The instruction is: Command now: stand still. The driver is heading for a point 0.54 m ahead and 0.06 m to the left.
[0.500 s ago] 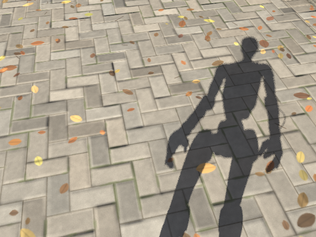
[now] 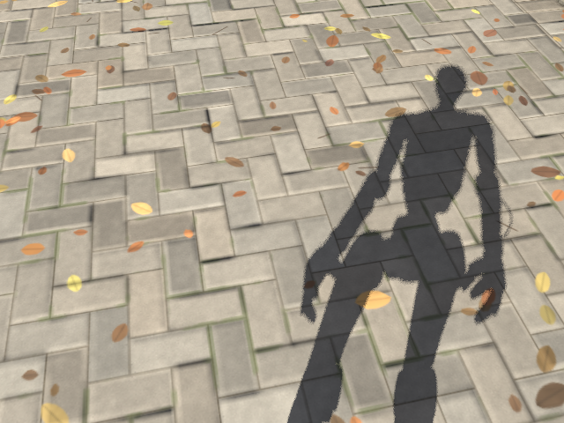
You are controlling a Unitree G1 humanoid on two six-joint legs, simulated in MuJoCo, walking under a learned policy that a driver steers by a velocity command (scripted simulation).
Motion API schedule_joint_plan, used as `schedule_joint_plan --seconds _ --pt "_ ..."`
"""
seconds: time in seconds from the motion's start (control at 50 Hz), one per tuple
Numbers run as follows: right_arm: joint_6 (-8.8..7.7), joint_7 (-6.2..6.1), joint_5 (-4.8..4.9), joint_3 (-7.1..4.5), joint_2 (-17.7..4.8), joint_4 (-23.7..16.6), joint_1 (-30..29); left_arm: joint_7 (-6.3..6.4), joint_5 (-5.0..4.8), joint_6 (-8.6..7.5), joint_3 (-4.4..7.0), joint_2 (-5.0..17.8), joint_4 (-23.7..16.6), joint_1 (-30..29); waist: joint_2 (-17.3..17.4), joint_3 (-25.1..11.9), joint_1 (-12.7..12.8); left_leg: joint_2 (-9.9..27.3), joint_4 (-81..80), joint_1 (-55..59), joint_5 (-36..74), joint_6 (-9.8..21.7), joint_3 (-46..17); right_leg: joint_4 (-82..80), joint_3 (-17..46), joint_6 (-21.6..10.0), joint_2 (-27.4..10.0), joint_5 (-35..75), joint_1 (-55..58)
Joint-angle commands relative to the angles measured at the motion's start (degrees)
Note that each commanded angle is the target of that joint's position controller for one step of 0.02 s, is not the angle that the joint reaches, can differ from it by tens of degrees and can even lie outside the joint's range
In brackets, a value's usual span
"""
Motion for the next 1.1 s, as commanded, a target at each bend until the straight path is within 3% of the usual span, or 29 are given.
schedule_joint_plan --seconds 0.02,0.38,0.4,0.44,0.46,0.5,0.56,0.58,0.62,0.64,0.66,0.68,0.7,0.72,0.76,0.8,0.84,0.88,0.92,0.98,1.02,1.04,1.06,1.08,1.1 --pt "-0.34 -0.19 0.02 -0.86 -5.81 -1.26 2.54 0.21 -0.02 -0.33 0.85 5.61 -0.98 2.55 0.07 0.29 0.02 0.59 -4.71 0.34 6.5 1.19 -0.3 -5.1 0.31 -1.17 -0.87 7.39 -2.35" --pt "-0.38 -0.31 0.12 -0.68 -4.2 -1.48 5.56 0.5 -0.12 -0.23 0.58 4.06 0.3 5.27 0.09 1.03 0.18 0.34 -4.75 -0.32 6.13 1.52 -0.31 -4.79 -0.13 -0.81 -0.74 7.01 -2.85" --pt "-0.32 -0.34 0.08 -0.53 -3.49 -0.87 6.74 0.53 -0.1 -0.17 0.41 3.28 0.97 6.49 0.17 -0.38 0.2 -0.2 -5.12 0.27 0.2 1.65 0.19 -4.94 -0.82 -0.91 -0.12 1.49 -2.26" --pt "-0.11 -0.65 0.79 -1.21 -5.15 -1.02 7.07 0.79 -0.73 -0.06 0.88 4.32 0.74 6.54 0.86 2.43 0.1 -0.92 -4.9 -2.76 -19.76 3.48 -0.19 -2.8 -2.05 -2.45 1.57 -16.79 -6.12" --pt "-0.33 -0.69 0.96 -1.41 -5.66 -1.49 7.01 0.84 -0.81 -0.37 0.99 4.51 0.08 6.01 1.42 4.98 -0.02 0.27 -5.9 -5.07 -26.49 4.77 -2.16 -2.15 -1.57 -3.39 1.24 -22.22 -9.06" --pt "-1.61 -0.34 1.42 -1.82 -6.29 -1.78 8.95 0.41 -1.08 -1.93 0.8 3.16 -1.05 5.1 3.47 7.21 -0.87 4.28 -8.26 -4.71 -30.14 7.61 -8.41 0.88 -0.78 -4.35 0.22 -21.19 -13.37" --pt "-3.06 0.34 1.73 -3.18 -9.56 -1.37 13.12 -0.85 -1.48 -4.33 0.46 0.6 -2.81 3.38 10.33 5.3 -1.52 15.23 -16.58 -1.26 -33.76 13.87 -25.21 12.89 -4.32 -4.3 0.82 -10.04 -15.55" --pt "-3.24 0.43 1.63 -3.22 -9.53 -2.27 11.37 -1.19 -1.58 -4.81 0.6 0.93 -2.96 3.47 9.76 5.88 -0.54 16.45 -17.87 -4.68 -32.49 14.42 -26.84 13.79 -3.64 -5.22 -0.09 -9.33 -12.88" --pt "-3.14 0.77 2.12 -3.06 -9.31 -5.34 3.58 -1.4 -1.88 -5.34 0.72 0.08 -1.0 9.71 9.18 6.91 4.58 12.18 -15.3 -13.94 -27.69 11.06 -18.7 1.89 -4.25 -7.29 0.11 -9.31 0.25" --pt "-3.15 0.87 2.38 -2.86 -8.32 -6.98 0.01 -1.22 -1.63 -5.31 1.35 1.43 1.16 15.03 6.01 7.11 6.73 7.68 -8.69 -19.22 -21.16 8.23 -12.31 -4.02 -1.4 -7.24 -0.73 -6.02 8.58" --pt "-3.87 1.06 2.35 -1.98 -4.4 -8.56 -2.5 -1.06 -1.45 -5.45 2.98 6.81 3.27 22.72 -6.63 5.05 8.84 0.55 9.55 -26.66 -11.59 4.1 -1.16 -11.26 13.87 -9.91 -9.37 -11.58 16.25" --pt "-5.39 0.97 2.15 -1.5 -2.65 -11.05 -3.06 -1.92 -1.39 -6.01 4.6 13.76 3.66 28.07 -19.43 3.35 9.64 -3.25 25.38 -35.37 -13.91 2.8 2.58 -18.78 35.51 -16.5 -21.4 -11.63 21.16" --pt "-6.3 1.24 2.45 -2.05 -4.92 -11.05 -3.5 -2.02 -0.27 -6.73 3.24 9.38 2.56 24.72 -11.36 4.7 7.06 -0.35 36.16 -40.06 -14.78 3.9 -2.55 -18.14 37.77 -17.44 -22.95 -8.31 20.53" --pt "-6.87 1.94 2.77 -2.04 -4.79 -10.34 -1.41 -2.18 -0.26 -7.15 2.5 6.61 1.18 21.2 -7.32 5.38 4.8 1.59 40.48 -42.41 -10.0 5.13 -3.78 -17.19 31.5 -15.75 -21.04 -3.93 20.77" --pt "-7.52 2.6 1.97 -2.58 -5.54 -10.18 -2.16 -2.71 -0.69 -6.72 1.77 5.34 -0.4 17.08 -3.77 4.94 3.09 4.52 39.34 -43.7 -2.19 5.82 -2.33 -17.83 20.54 -12.54 -17.52 7.51 20.8" --pt "-7.32 3.37 1.64 -2.77 -4.63 -10.91 -3.94 -2.38 -0.25 -5.51 0.86 2.71 -0.22 18.32 -5.18 3.86 3.02 5.51 35.07 -40.14 1.67 4.93 0.04 -18.75 12.12 -10.39 -13.95 17.26 18.96" --pt "-6.71 3.97 1.45 -2.06 -2.57 -12.35 -7.31 -1.56 0.12 -4.78 0.77 3.53 -0.92 18.24 -4.9 4.31 3.14 4.82 28.04 -36.79 6.05 3.42 2.25 -20.18 7.27 -10.36 -11.94 20.44 14.77" --pt "-6.45 4.13 1.35 -1.01 -0.87 -15.4 -14.51 -0.75 0.19 -4.66 0.99 5.71 -2.23 16.77 -4.35 6.2 4.02 2.83 15.83 -29.5 11.94 2.3 4.22 -22.5 3.79 -10.16 -9.95 18.64 7.12" --pt "-6.18 4.34 1.64 -0.81 -1.68 -17.19 -18.07 -0.39 -0.27 -4.98 1.64 8.16 -2.09 18.4 -6.03 6.57 4.41 1.04 9.12 -23.05 14.88 2.19 5.45 -24.85 3.27 -10.63 -10.89 17.35 4.66" --pt "-6.11 4.72 2.04 -1.35 -4.7 -18.92 -19.51 -0.33 -1.33 -5.2 2.37 8.75 -1.62 18.43 -6.44 7.03 2.66 0.73 3.02 -21.06 15.74 4.4 3.68 -23.19 2.53 -9.68 -13.69 22.89 10.56" --pt "-6.32 4.75 1.86 -2.65 -7.42 -18.4 -14.96 -0.39 -0.84 -4.68 2.98 9.83 -1.95 17.05 -7.83 2.08 -0.88 -1.52 2.47 -14.06 13.59 6.43 4.48 -15.22 1.01 -8.07 -14.57 42.79 15.61" --pt "-6.19 4.5 1.98 -3.8 -9.28 -16.43 -7.72 -0.46 -0.33 -4.08 3.15 9.98 -2.21 16.16 -8.62 -2.91 -4.66 -3.36 3.28 -5.31 12.14 7.76 5.52 -6.37 -0.53 -7.04 -13.57 52.78 15.82" --pt "-5.81 4.07 2.23 -5.08 -11.46 -13.59 1.72 -0.62 0.05 -3.7 2.94 9.58 -2.9 15.3 -8.22 -8.52 -9.02 -3.01 3.13 7.82 12.29 9.36 4.9 5.5 -1.89 -5.43 -11.32 53.62 10.76" --pt "-5.3 3.39 1.47 -6.17 -15.92 -11.7 11.33 -0.91 1.15 -3.76 1.94 6.98 -4.56 15.81 -0.02 -16.54 -11.07 9.4 3.69 25.48 7.48 12.85 -10.26 24.78 -3.39 -4.01 -7.4 32.47 -3.4" --pt "-5.36 4.24 0.29 -6.03 -17.32 -10.47 13.61 -1.76 -0.02 -5.09 -0.36 -2.85 -4.15 24.09 16.93 -26.26 -5.34 22.24 -7.66 38.97 -8.78 22.15 -40.86 44.26 1.56 -1.5 3.72 -13.93 -21.12"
